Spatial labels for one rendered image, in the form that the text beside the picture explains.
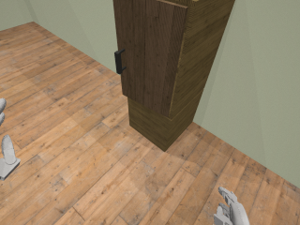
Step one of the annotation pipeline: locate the right robot hand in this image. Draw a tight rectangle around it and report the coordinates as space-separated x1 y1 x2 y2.
214 187 250 225

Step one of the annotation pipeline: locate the cupboard door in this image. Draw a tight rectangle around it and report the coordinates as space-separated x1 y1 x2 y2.
112 0 188 117

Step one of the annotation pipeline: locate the handle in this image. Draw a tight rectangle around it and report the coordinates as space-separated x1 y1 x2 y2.
114 48 127 75

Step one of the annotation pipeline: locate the left robot hand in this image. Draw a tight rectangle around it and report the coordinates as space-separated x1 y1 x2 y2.
0 97 21 181

